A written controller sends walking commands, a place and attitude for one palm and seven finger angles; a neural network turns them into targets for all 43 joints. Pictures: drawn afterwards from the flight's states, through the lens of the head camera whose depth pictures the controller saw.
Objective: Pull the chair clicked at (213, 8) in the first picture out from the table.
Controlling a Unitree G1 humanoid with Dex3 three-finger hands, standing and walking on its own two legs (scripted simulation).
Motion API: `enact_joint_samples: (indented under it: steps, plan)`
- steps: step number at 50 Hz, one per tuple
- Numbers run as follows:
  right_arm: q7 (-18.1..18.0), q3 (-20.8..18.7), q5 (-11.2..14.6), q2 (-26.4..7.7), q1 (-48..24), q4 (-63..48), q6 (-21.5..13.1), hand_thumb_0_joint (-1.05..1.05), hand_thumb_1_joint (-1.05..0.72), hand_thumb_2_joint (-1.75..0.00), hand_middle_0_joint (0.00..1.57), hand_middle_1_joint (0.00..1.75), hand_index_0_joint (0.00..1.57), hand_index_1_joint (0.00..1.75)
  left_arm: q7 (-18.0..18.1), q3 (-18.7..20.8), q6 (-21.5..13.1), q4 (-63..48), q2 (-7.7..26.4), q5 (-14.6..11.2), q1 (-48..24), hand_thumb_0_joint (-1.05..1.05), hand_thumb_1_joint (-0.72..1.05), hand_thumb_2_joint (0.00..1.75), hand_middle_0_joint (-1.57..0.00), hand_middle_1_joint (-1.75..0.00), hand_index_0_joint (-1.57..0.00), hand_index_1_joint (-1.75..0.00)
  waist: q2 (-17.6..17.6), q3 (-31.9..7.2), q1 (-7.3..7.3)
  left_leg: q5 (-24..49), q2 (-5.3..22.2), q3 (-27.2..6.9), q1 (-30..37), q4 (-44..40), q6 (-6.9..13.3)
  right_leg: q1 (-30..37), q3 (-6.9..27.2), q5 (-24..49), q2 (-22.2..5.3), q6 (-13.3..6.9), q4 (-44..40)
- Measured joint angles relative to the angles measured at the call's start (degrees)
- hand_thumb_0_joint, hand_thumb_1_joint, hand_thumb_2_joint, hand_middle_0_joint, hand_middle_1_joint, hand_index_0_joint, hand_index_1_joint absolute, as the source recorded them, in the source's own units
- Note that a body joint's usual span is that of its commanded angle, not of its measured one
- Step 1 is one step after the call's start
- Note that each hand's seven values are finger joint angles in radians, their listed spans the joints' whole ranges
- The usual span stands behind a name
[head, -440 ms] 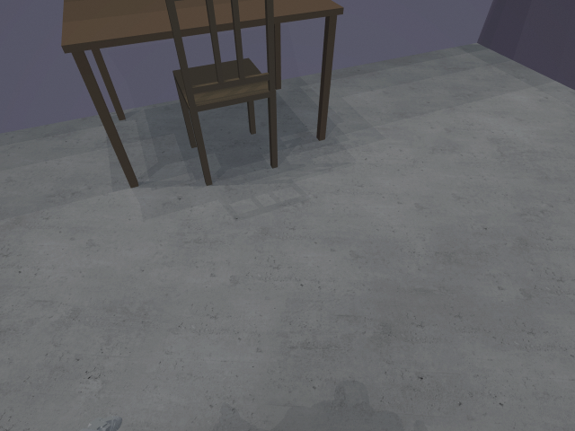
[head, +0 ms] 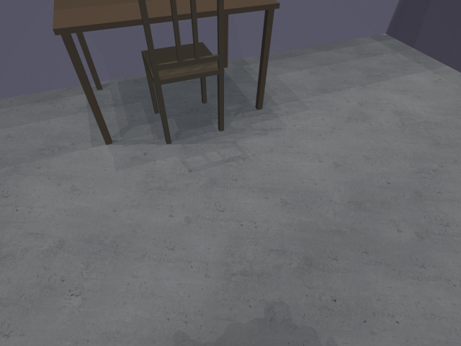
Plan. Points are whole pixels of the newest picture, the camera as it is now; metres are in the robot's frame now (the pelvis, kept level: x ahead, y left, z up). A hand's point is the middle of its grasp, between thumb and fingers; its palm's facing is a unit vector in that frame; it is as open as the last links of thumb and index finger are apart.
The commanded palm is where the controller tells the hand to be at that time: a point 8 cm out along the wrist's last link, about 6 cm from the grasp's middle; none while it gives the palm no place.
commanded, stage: stand and wait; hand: left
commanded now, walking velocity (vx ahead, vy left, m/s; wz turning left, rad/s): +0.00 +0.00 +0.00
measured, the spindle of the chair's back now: (176, 29) +1.49 +0.37 -0.07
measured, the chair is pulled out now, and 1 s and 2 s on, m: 0.00 0.00 0.00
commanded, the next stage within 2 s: look at it before walking up in 0.38 s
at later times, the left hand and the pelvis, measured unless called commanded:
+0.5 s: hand out of the picture +0.07 +0.25 -0.15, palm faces -0.02 -0.94 -0.33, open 7.3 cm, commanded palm none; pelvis +0.00 +0.01 +0.00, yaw +0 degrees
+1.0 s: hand out of the picture +0.08 +0.25 -0.15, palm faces -0.03 -0.94 -0.33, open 7.3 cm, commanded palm none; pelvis +0.01 +0.01 +0.00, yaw -1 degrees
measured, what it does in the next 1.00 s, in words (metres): stands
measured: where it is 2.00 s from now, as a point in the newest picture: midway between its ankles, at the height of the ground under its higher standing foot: (232, 340)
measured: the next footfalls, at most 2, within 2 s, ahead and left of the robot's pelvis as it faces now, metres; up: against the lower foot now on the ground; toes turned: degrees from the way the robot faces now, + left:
right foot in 1.82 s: +0.38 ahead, -0.11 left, +0.00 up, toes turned -12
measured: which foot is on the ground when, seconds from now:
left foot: down 0.00-1.00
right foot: down 0.00-1.00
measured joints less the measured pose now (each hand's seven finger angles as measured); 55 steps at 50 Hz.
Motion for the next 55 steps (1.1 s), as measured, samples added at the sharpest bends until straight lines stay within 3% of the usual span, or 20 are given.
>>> enact_joint_samples:
  steps: [55]
  plan:
    - [0.2, 0.1, 0.4, -0.3, -1.3, 3.2, -0.2, 0.01, -0.90, -0.89, 0.21, 0.30, 0.21, 0.30, 0.1, -0.1, -0.4, 2.2, 0.6, 0.1, -0.7, 0.00, 0.91, 0.89, -0.21, -0.30, -0.21, -0.30, -0.3, 0.5, -0.02, 1.4, -0.4, 0.8, 2.8, -4.2, 0.6, 2.6, 0.8, 1.7, -0.4, 0.7, -4.3]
